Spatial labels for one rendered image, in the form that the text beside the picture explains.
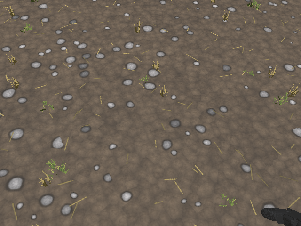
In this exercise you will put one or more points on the robot right hand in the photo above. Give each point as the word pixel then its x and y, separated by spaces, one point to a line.
pixel 288 216

